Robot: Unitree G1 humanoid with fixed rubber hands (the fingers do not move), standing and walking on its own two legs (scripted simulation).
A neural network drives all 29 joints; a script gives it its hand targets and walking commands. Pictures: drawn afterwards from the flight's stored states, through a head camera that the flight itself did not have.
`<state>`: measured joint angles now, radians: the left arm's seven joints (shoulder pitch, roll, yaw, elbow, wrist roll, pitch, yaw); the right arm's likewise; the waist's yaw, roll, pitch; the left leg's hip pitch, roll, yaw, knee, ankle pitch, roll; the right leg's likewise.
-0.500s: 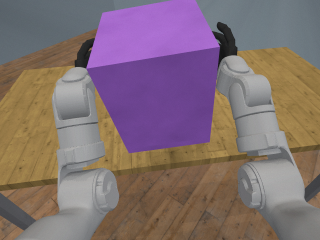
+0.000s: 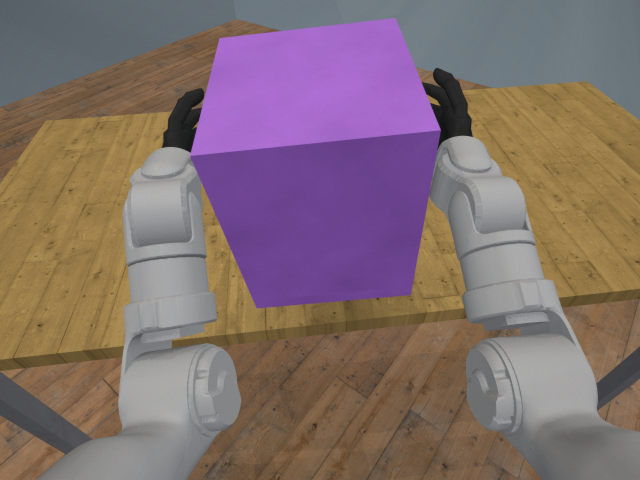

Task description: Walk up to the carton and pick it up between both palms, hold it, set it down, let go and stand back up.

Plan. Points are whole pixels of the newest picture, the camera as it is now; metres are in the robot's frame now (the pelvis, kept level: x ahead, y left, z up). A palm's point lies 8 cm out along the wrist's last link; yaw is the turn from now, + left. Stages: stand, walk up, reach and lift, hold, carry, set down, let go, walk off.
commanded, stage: set down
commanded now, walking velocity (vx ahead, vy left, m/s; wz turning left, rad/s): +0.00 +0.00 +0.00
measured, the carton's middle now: (320, 174) +0.43 -0.01 +0.19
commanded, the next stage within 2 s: none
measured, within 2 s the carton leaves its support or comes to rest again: rests again in 1.58 s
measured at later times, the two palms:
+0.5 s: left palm (191, 179) +0.42 +0.15 +0.20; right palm (435, 161) +0.42 -0.14 +0.20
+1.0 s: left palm (193, 193) +0.44 +0.15 +0.16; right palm (421, 179) +0.43 -0.14 +0.17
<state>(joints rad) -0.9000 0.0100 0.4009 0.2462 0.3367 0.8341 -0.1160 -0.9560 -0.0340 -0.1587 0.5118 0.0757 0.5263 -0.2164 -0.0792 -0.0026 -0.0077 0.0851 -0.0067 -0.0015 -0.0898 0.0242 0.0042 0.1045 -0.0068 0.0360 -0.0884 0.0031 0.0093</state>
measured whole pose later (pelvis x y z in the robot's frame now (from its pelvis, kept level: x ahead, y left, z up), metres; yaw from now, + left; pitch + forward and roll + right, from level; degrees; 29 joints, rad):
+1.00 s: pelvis +0.00 +0.00 +0.00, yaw +3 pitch +8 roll +0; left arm -0.96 0.02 0.45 0.80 0.31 0.33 -0.03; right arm -0.97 0.07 -0.50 0.81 -0.33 0.27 -0.10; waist -0.06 -0.01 -0.13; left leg -0.11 -0.01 -0.04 -0.09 0.06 0.01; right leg -0.07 -0.01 -0.01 -0.09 0.02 0.01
